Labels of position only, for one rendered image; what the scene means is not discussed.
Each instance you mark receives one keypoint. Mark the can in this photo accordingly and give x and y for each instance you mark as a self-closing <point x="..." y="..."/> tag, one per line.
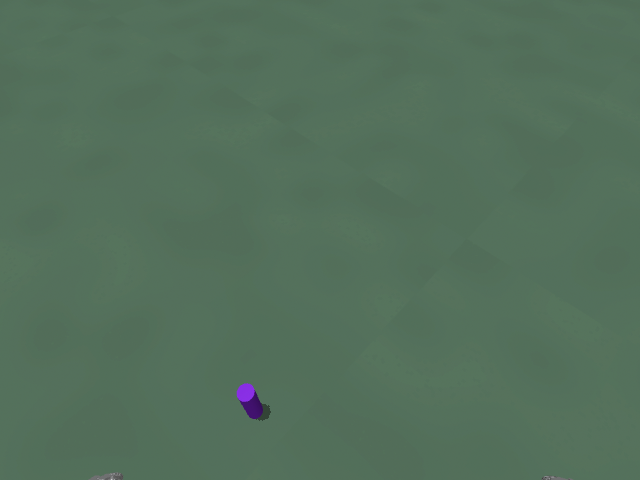
<point x="249" y="400"/>

